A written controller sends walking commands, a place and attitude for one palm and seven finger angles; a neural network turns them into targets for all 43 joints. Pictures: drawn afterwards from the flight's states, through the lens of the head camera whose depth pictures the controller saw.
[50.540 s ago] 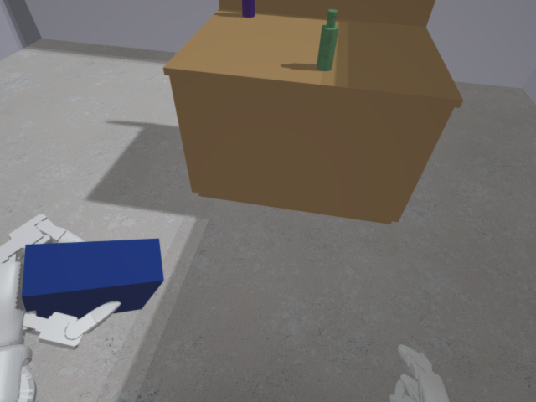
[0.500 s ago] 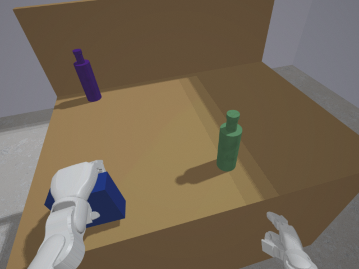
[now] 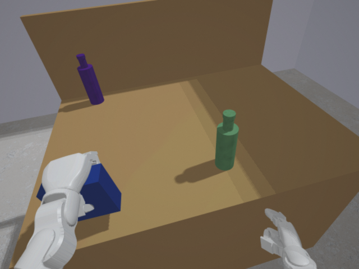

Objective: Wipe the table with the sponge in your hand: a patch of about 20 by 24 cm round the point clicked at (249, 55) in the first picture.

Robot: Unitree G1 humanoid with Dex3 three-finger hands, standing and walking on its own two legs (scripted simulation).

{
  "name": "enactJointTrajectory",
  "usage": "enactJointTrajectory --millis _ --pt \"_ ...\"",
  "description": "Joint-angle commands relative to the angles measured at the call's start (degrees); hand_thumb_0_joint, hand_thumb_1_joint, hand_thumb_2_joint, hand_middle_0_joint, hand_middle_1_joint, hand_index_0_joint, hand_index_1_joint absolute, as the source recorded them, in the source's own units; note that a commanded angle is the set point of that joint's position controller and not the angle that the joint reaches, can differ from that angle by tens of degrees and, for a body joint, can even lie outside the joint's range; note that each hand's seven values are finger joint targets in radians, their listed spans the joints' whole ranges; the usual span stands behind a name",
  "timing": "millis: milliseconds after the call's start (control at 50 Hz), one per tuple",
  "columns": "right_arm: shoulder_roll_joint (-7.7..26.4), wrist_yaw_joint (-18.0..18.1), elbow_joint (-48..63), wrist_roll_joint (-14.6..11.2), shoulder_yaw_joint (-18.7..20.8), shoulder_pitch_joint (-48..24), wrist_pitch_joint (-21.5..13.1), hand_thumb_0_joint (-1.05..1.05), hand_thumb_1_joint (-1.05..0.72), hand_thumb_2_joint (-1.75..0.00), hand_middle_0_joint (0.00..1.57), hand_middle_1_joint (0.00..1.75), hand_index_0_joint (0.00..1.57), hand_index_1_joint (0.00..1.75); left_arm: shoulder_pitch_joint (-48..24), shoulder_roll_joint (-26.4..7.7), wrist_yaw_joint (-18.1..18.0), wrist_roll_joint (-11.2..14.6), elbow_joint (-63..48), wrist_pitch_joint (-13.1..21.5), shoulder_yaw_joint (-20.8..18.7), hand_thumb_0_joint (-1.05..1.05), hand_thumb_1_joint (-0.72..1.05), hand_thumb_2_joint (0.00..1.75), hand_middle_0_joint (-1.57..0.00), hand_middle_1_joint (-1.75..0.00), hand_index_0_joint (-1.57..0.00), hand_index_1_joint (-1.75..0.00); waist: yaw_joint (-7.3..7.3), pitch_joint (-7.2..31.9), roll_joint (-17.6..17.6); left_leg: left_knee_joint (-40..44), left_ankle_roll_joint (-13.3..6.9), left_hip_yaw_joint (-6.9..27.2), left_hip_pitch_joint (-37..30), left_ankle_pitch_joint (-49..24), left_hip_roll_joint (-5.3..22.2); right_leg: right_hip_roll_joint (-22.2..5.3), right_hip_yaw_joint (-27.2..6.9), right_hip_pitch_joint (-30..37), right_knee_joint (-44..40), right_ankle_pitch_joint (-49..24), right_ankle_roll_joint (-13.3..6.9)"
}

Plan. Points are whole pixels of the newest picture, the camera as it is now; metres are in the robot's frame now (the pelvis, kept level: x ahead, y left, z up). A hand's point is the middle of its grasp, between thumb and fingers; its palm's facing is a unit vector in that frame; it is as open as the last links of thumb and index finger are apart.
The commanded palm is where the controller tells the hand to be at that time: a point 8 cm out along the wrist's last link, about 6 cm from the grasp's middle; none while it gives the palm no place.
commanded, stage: lift the sponge slowly off the table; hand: left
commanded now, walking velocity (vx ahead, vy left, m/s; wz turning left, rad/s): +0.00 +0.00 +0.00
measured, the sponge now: (88, 199) +0.23 +0.27 +0.05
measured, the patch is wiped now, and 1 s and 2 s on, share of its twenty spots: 1.00 1.00 1.00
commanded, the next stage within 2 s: bring the sponge back beside the body in 0.88 s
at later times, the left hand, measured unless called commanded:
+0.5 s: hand (77, 172) +0.25 +0.27 +0.13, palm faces +0.12 -0.12 -0.99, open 9.4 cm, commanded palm +0.22 +0.26 +0.21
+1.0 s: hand (79, 161) +0.26 +0.27 +0.15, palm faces +0.15 -0.16 -0.98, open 9.4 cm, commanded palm +0.22 +0.27 +0.22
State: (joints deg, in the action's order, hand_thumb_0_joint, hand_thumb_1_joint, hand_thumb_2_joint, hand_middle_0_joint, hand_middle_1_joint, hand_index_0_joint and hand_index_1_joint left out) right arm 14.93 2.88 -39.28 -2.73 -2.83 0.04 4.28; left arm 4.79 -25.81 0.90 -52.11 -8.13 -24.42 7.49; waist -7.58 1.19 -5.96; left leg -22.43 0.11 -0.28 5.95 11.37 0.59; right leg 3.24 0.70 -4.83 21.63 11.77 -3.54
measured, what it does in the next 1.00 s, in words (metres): stands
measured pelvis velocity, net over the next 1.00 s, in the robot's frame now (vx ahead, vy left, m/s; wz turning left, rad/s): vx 0.00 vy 0.00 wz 0.00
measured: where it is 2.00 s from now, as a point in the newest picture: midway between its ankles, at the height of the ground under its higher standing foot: outside the picture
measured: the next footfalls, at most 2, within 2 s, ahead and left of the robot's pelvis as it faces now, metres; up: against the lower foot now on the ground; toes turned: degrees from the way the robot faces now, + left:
none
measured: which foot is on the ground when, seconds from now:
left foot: down 0.00-1.00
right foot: down 0.00-1.00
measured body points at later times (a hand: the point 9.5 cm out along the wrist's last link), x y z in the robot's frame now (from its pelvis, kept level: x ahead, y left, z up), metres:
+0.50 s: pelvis -0.01 +0.00 +0.00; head -0.05 -0.04 +0.45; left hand +0.23 +0.27 +0.18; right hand +0.25 -0.19 -0.06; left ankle +0.01 +0.12 -0.74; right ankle +0.01 -0.08 -0.74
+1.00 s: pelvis +0.00 +0.00 +0.00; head -0.04 -0.04 +0.45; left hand +0.25 +0.27 +0.20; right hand +0.25 -0.19 -0.06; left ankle +0.01 +0.12 -0.74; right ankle +0.01 -0.08 -0.74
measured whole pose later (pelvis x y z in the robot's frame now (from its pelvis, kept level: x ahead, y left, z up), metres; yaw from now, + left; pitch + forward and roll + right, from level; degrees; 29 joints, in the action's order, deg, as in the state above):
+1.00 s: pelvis +0.00 +0.00 +0.00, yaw +0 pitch -4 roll +0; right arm 15.8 2.9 -36.9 -3.7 -4.0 0.1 4.2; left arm -3.7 -28.7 6.4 -48.8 -12.0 -30.6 6.1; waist -6.8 1.4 -5.8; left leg -22.3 -0.2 -0.4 7.4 10.7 0.0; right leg 2.7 0.4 -6.8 22.5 11.6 -3.1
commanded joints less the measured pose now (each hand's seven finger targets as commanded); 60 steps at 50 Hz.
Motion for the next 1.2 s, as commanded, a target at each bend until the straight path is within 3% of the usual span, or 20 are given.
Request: enactJointTrajectory --millis 0,40,60,120,140,200,240,260,340,380,440,560,640,700,740,900,1000,1040,1060,1180 --pt "5.3 0.1 11.3 -0.2 1.8 -16.4 -3.6 0.0 -0.9 -0.9 0.2 0.3 0.2 0.3 -16.5 -12.6 -2.9 -1.9 -10.8 -0.8 -9.4 0.0 0.1 1.3 -1.2 -1.6 -1.2 -1.6 -0.29 8.7 3.6 1.2 -2.9 3.3 -2.4 -10.1 -2.2 -1.9 -8.1 -0.1 -5.0 -5.7 -1.6" --pt "5.4 0.0 11.5 -0.5 1.5 -17.4 -3.6 0.0 -0.9 -0.9 0.2 0.3 0.2 0.3 -18.8 -14.2 -2.6 -1.9 -12.4 -1.4 -10.3 0.0 0.1 1.3 -1.2 -1.6 -1.2 -1.6 -0.03 8.5 2.0 2.1 -2.7 3.8 -2.4 -8.4 -2.3 -1.6 -8.9 -0.6 -5.4 -2.4 -1.8" --pt "5.1 0.2 11.9 -0.5 1.4 -17.4 -3.8 0.0 -0.9 -0.9 0.2 0.3 0.2 0.3 -19.6 -11.2 -2.1 -1.8 -12.1 -1.7 -7.3 0.0 0.1 1.3 -1.2 -1.6 -1.2 -1.6 0.07 8.9 2.3 1.6 -3.0 3.2 -2.3 -8.5 -2.3 -1.8 -7.7 -0.4 -5.0 -2.8 -1.7" --pt "5.1 0.2 11.3 -0.5 1.4 -17.3 -3.8 0.0 -0.9 -0.9 0.2 0.3 0.2 0.3 -20.0 -11.5 -1.1 -1.7 -12.2 -1.9 -6.9 0.0 0.1 1.3 -1.2 -1.6 -1.2 -1.6 0.31 8.9 2.3 1.5 -2.9 3.4 -2.8 -9.6 -2.3 -2.1 -7.7 -0.7 -5.1 -4.7 -1.6" --pt "5.3 0.2 11.8 -0.6 1.4 -17.6 -4.1 0.0 -0.9 -0.9 0.2 0.3 0.2 0.3 -19.8 -13.5 -0.9 -1.7 -13.9 -1.6 -8.9 0.0 0.1 1.3 -1.2 -1.6 -1.2 -1.6 0.21 9.7 2.6 1.8 -2.9 3.8 -3.1 -8.6 -2.2 -1.7 -8.7 -0.3 -5.3 -2.8 -1.7" --pt "5.1 0.1 11.7 -0.2 1.2 -17.2 -3.9 0.0 -0.9 -0.9 0.2 0.3 0.2 0.3 -18.2 -12.6 -0.3 -1.6 -12.7 -1.6 -8.3 0.0 0.1 1.3 -1.2 -1.6 -1.2 -1.6 -0.33 8.7 3.0 1.5 -3.0 3.5 -2.2 -9.6 -2.1 -2.0 -7.6 -0.2 -4.8 -4.7 -1.6" --pt "5.4 0.0 11.9 -0.4 1.2 -17.4 -3.9 0.0 -0.9 -0.9 0.2 0.3 0.2 0.3 -19.9 -15.7 -0.4 -1.6 -14.3 -1.5 -11.0 0.0 0.1 1.3 -1.2 -1.6 -1.2 -1.6 -0.13 9.3 2.9 2.2 -2.8 4.1 -2.2 -8.1 -2.1 -1.7 -8.8 -0.3 -5.1 -1.8 -1.8" --pt "4.9 0.1 12.3 -0.4 1.0 -17.4 -3.9 0.0 -0.9 -0.9 0.2 0.3 0.2 0.3 -20.4 -13.2 -0.2 -1.4 -13.2 -1.8 -8.8 0.0 0.1 1.3 -1.2 -1.6 -1.2 -1.6 -0.28 8.9 3.2 2.0 -2.9 3.5 -1.5 -7.8 -2.0 -2.0 -7.7 -0.2 -4.9 -1.7 -1.7" --pt "5.2 0.4 12.1 -0.6 1.0 -17.7 -4.1 0.0 -0.9 -0.9 0.2 0.3 0.2 0.3 -24.2 -15.7 -0.3 -1.4 -13.4 -2.1 -10.5 0.0 0.1 1.3 -1.2 -1.6 -1.2 -1.6 -0.01 9.0 1.7 2.6 -2.7 3.8 -1.8 -6.1 -2.2 -1.9 -9.1 -0.9 -5.6 0.7 -1.8" --pt "4.7 0.5 11.6 -0.8 0.6 -17.6 -4.3 0.0 -0.9 -0.9 0.2 0.3 0.2 0.3 -25.7 -13.2 0.2 -1.2 -11.5 -2.3 -7.8 0.0 0.1 1.3 -1.2 -1.6 -1.2 -1.6 0.53 8.0 2.7 2.4 -2.7 3.5 -1.4 -6.0 -2.2 -2.2 -7.9 -2.0 -5.8 0.7 -1.6" --pt "5.1 0.5 12.3 -0.8 0.8 -17.8 -4.6 0.0 -0.9 -0.9 0.2 0.3 0.2 0.3 -26.4 -14.8 0.5 -1.3 -13.7 -2.2 -9.2 0.0 0.1 1.3 -1.2 -1.6 -1.2 -1.6 0.09 10.0 0.6 2.8 -2.6 4.0 -2.1 -6.4 -2.2 -1.9 -8.6 -0.4 -5.3 -0.1 -2.0" --pt "4.9 0.1 13.0 -0.7 0.7 -17.3 -4.5 0.0 -0.9 -0.9 0.2 0.3 0.2 0.3 -24.2 -13.9 1.2 -0.1 -14.1 -3.2 -9.1 0.0 0.1 1.3 -1.2 -1.6 -1.2 -1.6 -0.63 10.7 2.7 2.4 -2.8 3.7 -1.1 -9.2 -1.9 -2.2 -6.8 1.2 -3.9 -4.0 -1.9" --pt "5.6 0.3 12.5 -0.9 0.7 -17.5 -4.0 0.0 -0.9 -0.9 0.2 0.3 0.2 0.3 -27.5 -17.7 1.2 0.0 -13.9 -4.1 -12.1 0.0 0.1 1.3 -1.2 -1.6 -1.2 -1.6 -0.02 10.3 2.6 2.8 -2.5 4.0 -1.1 -7.6 -1.8 -2.0 -8.5 0.0 -4.8 -1.9 -1.9" --pt "5.3 0.3 12.9 -0.9 0.5 -17.2 -3.8 0.0 -0.9 -0.9 0.2 0.3 0.2 0.3 -26.0 -15.1 1.8 0.7 -13.2 -4.8 -9.8 0.0 0.1 1.3 -1.2 -1.6 -1.2 -1.6 -0.42 10.5 2.4 2.0 -2.7 3.5 -1.0 -9.6 -1.9 -2.5 -7.3 0.6 -4.2 -4.9 -1.8" --pt "5.5 0.3 13.0 -1.2 0.5 -17.6 -3.9 0.0 -0.9 -0.9 0.2 0.3 0.2 0.3 -28.8 -17.2 1.9 0.8 -14.6 -4.9 -11.3 0.0 0.1 1.3 -1.2 -1.6 -1.2 -1.6 0.22 10.4 2.0 2.4 -2.6 4.1 -1.2 -8.3 -1.8 -2.1 -8.4 -0.2 -4.5 -3.0 -1.9" --pt "5.3 -0.1 13.8 -1.0 0.5 -17.0 -3.8 0.0 -0.9 -0.9 0.2 0.3 0.2 0.3 -24.8 -14.1 3.2 1.1 -15.3 -5.1 -8.8 0.0 0.1 1.3 -1.2 -1.6 -1.2 -1.6 -0.36 11.4 2.2 1.7 -2.8 3.8 -1.2 -10.6 -1.6 -2.4 -6.1 0.6 -3.2 -6.5 -1.7" --pt "5.5 -0.1 13.7 -0.7 0.5 -16.5 -3.4 0.0 -0.9 -0.9 0.2 0.3 0.2 0.3 -23.0 -16.6 2.4 0.9 -14.6 -5.0 -11.7 0.0 0.1 1.3 -1.2 -1.6 -1.2 -1.6 -0.78 11.0 3.7 1.3 -2.8 3.7 -0.5 -10.6 -1.7 -2.4 -7.0 0.9 -3.0 -6.4 -1.8" --pt "5.9 -0.3 13.7 -0.8 0.6 -17.0 -3.2 0.0 -0.9 -0.9 0.2 0.3 0.2 0.3 -22.8 -20.1 1.8 1.0 -17.5 -4.8 -14.9 0.0 0.1 1.3 -1.2 -1.6 -1.2 -1.6 -0.78 12.1 1.7 1.4 -2.5 4.2 -0.7 -10.4 -1.7 -2.2 -8.8 1.3 -2.9 -6.0 -2.0" --pt "5.4 -0.3 14.5 -0.8 0.4 -17.0 -3.1 0.0 -0.9 -0.9 0.2 0.3 0.2 0.3 -21.5 -17.0 2.1 1.2 -17.0 -5.0 -12.5 0.0 0.1 1.3 -1.2 -1.6 -1.2 -1.6 -1.02 11.8 2.6 1.0 -2.8 3.7 -0.2 -10.9 -1.8 -2.4 -7.3 1.7 -2.4 -6.7 -1.9" --pt "5.2 -0.6 13.9 -0.9 0.6 -16.9 -3.6 0.0 -0.9 -0.9 0.2 0.3 0.2 0.3 -17.4 -15.8 1.9 1.9 -19.4 -4.5 -12.1 0.0 0.1 1.3 -1.2 -1.6 -1.2 -1.6 -0.46 10.5 2.0 0.6 -2.7 4.1 -1.1 -11.2 -1.5 -2.4 -7.4 -0.2 -2.9 -6.7 -1.7"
